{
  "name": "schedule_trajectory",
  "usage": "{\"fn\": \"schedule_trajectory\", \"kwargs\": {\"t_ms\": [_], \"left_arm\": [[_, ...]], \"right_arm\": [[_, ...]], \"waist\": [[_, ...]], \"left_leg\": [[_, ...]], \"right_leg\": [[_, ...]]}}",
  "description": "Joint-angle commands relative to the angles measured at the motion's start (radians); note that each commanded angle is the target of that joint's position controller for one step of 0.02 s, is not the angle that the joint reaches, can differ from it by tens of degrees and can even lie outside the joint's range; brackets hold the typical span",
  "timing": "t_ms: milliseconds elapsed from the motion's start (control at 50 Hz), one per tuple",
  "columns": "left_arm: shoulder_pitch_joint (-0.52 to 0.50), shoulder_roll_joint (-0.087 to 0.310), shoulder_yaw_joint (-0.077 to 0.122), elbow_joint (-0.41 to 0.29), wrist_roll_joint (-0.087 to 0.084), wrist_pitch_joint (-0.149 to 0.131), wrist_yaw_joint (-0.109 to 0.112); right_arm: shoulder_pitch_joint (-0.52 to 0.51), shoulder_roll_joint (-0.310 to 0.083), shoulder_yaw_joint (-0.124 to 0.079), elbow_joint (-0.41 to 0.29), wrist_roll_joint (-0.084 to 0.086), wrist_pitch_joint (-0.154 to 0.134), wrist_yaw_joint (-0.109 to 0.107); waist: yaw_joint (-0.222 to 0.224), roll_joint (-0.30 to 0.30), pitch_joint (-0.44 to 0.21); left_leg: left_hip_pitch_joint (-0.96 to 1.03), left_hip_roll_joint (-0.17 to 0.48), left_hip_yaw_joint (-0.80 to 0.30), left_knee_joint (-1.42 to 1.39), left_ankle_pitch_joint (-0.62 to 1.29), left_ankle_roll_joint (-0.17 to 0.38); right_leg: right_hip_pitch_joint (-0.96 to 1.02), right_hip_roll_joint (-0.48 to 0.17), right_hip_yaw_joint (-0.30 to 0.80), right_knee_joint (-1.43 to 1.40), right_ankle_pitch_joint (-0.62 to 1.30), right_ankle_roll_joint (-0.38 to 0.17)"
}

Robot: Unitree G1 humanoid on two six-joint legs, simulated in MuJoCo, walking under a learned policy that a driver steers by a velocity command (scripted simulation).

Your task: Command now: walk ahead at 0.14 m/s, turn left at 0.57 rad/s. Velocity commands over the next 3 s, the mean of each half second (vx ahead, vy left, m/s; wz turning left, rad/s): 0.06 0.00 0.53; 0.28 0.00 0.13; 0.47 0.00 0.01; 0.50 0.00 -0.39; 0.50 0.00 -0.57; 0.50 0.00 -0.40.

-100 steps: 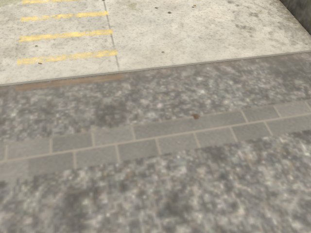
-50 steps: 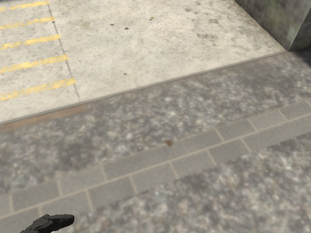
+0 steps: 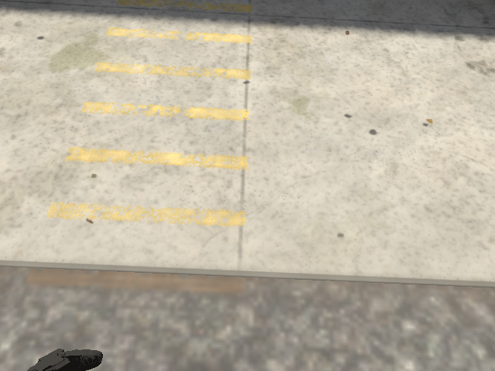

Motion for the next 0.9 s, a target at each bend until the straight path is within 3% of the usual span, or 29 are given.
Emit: {"fn": "schedule_trajectory", "kwargs": {"t_ms": [20,80,100,120,140,160,180,200,220,260,300,380,460,500,520,540,560,580,600,640,700,800,900], "left_arm": [[-0.022,0.084,0.024,-0.063,-0.005,-0.007,-0.007],[0.005,0.115,0.041,-0.061,-0.003,-0.021,-0.011],[0.041,0.116,0.046,-0.053,-0.001,-0.029,-0.010],[0.080,0.151,0.054,-0.052,0.012,-0.035,-0.003],[0.096,0.202,0.060,-0.064,0.030,-0.027,0.010],[0.152,0.192,0.064,-0.035,0.032,-0.005,0.008],[0.119,0.137,0.053,-0.058,0.003,0.004,0.006],[0.094,0.094,0.042,-0.070,0.003,0.014,0.009],[0.058,0.083,0.036,-0.077,0.004,0.024,0.010],[0.015,0.103,0.039,-0.075,0.008,0.040,0.017],[0.022,0.106,0.044,-0.065,0.014,0.049,0.024],[0.031,0.136,0.057,-0.048,0.005,0.057,0.024],[0.038,0.160,0.062,-0.024,-0.016,0.065,0.009],[0.026,0.155,0.057,-0.009,-0.035,0.070,0.005],[0.072,0.128,0.048,0.017,-0.040,0.069,0.002],[0.102,0.053,0.024,0.019,-0.013,0.063,-0.010],[0.056,0.027,0.015,-0.026,0.009,0.054,-0.010],[-0.026,0.121,0.042,-0.037,-0.005,0.048,-0.004],[-0.012,0.148,0.059,-0.028,-0.026,0.044,-0.007],[0.044,0.146,0.071,0.018,-0.023,0.040,-0.008],[0.047,0.106,0.065,0.040,-0.023,0.013,-0.021],[-0.013,0.061,0.042,0.033,-0.025,-0.010,-0.037],[-0.044,0.077,0.030,0.017,-0.035,-0.022,-0.051]], "right_arm": [[0.002,-0.158,-0.045,-0.063,0.001,0.009,-0.018],[-0.029,-0.144,-0.042,-0.080,-0.002,0.016,-0.022],[-0.058,-0.135,-0.038,-0.091,0.001,0.016,-0.021],[-0.058,-0.101,-0.027,-0.108,-0.008,0.013,-0.018],[0.020,-0.044,-0.010,-0.116,-0.025,0.008,-0.017],[0.126,-0.083,-0.014,-0.118,-0.009,0.010,-0.012],[0.142,-0.175,-0.039,-0.081,-0.007,0.018,-0.010],[0.069,-0.202,-0.053,-0.076,0.000,0.034,-0.012],[0.042,-0.187,-0.054,-0.074,0.005,0.052,-0.017],[0.016,-0.139,-0.044,-0.094,0.005,0.068,-0.016],[0.004,-0.095,-0.032,-0.109,0.007,0.066,-0.014],[-0.050,-0.071,-0.016,-0.138,-0.008,0.055,-0.004],[-0.034,-0.084,-0.016,-0.128,-0.011,0.053,0.012],[0.022,-0.075,-0.017,-0.098,-0.015,0.050,0.022],[0.029,-0.090,-0.020,-0.094,-0.021,0.050,0.022],[0.044,-0.135,-0.026,-0.102,-0.028,0.051,0.013],[0.019,-0.204,-0.036,-0.115,-0.036,0.050,0.010],[0.054,-0.210,-0.043,-0.107,-0.047,0.031,0.013],[0.043,-0.186,-0.034,-0.087,-0.048,0.010,0.012],[0.003,-0.139,-0.021,-0.073,-0.023,-0.019,0.004],[0.035,-0.108,-0.011,-0.057,-0.023,-0.040,-0.003],[0.065,-0.141,-0.028,-0.033,-0.012,-0.056,0.003],[0.099,-0.165,-0.040,0.004,0.002,-0.056,0.016]], "waist": [[0.015,0.139,-0.167],[0.041,0.168,-0.150],[0.072,0.170,-0.150],[0.081,0.119,-0.201],[0.035,-0.087,-0.269],[0.006,-0.281,-0.340],[0.020,-0.155,-0.293],[0.040,-0.082,-0.233],[0.035,-0.048,-0.188],[0.026,-0.081,-0.123],[0.037,-0.122,-0.128],[0.065,-0.123,-0.182],[0.064,-0.137,-0.180],[0.024,-0.122,-0.167],[0.024,-0.092,-0.153],[0.044,0.095,-0.177],[0.042,0.311,-0.133],[-0.036,0.246,-0.094],[-0.012,0.232,-0.055],[0.016,0.237,-0.019],[0.020,0.170,-0.023],[-0.008,0.167,-0.019],[-0.021,0.154,0.009]], "left_leg": [[0.059,0.221,-0.187,0.006,0.507,0.093],[0.110,0.224,-0.294,0.082,0.416,0.076],[0.098,0.195,-0.297,0.128,0.368,0.053],[0.037,0.142,-0.262,0.237,0.252,0.016],[-0.139,0.023,-0.136,0.452,-0.217,-0.043],[-0.310,-0.026,-0.051,0.653,-0.556,-0.094],[-0.348,0.043,-0.054,0.785,-0.490,-0.133],[-0.368,0.070,-0.027,0.843,-0.407,-0.155],[-0.365,0.087,-0.007,0.850,-0.353,-0.170],[-0.320,0.113,0.045,0.807,-0.266,-0.180],[-0.292,0.118,0.093,0.716,-0.235,-0.183],[-0.200,0.159,0.111,0.519,-0.211,-0.165],[-0.088,0.141,0.144,0.313,-0.167,-0.127],[0.037,0.114,0.178,0.089,-0.025,-0.083],[0.121,0.117,0.151,-0.009,0.041,-0.052],[0.232,0.283,-0.076,-0.098,0.086,0.004],[0.169,0.463,-0.305,-0.160,-0.084,0.155],[0.110,0.475,-0.372,-0.240,-0.332,0.212],[0.113,0.445,-0.352,-0.265,-0.453,0.182],[0.165,0.387,-0.269,-0.271,-0.399,0.119],[0.203,0.351,-0.186,-0.286,-0.252,0.103],[0.172,0.341,-0.097,-0.293,-0.130,0.113],[0.127,0.375,-0.100,-0.263,-0.141,0.131]], "right_leg": [[0.149,0.062,-0.026,-0.103,0.042,-0.002],[0.193,0.064,-0.001,-0.218,-0.008,-0.037],[0.269,0.051,-0.012,-0.310,0.084,-0.059],[0.429,-0.052,0.049,-0.335,0.275,-0.107],[0.658,-0.262,0.239,-0.290,0.691,-0.215],[0.764,-0.450,0.516,-0.315,0.684,-0.398],[0.707,-0.420,0.485,-0.329,0.516,-0.395],[0.648,-0.343,0.340,-0.322,0.402,-0.342],[0.574,-0.284,0.245,-0.344,0.303,-0.307],[0.443,-0.217,0.123,-0.401,0.190,-0.292],[0.444,-0.196,0.048,-0.425,0.189,-0.302],[0.478,-0.242,0.005,-0.420,0.231,-0.332],[0.472,-0.259,0.001,-0.401,0.156,-0.324],[0.421,-0.237,-0.024,-0.347,0.091,-0.279],[0.359,-0.206,-0.049,-0.308,0.007,-0.217],[0.234,-0.121,-0.143,-0.144,-0.225,-0.113],[0.062,0.006,-0.204,-0.029,-0.462,-0.048],[0.020,-0.012,-0.122,0.155,-0.467,-0.045],[-0.031,-0.027,-0.093,0.225,-0.404,-0.059],[-0.089,-0.048,-0.077,0.250,-0.281,-0.060],[-0.090,-0.048,-0.092,0.225,-0.128,-0.060],[0.023,-0.035,-0.113,-0.030,-0.036,-0.046],[0.115,-0.030,-0.118,-0.149,-0.076,-0.074]]}}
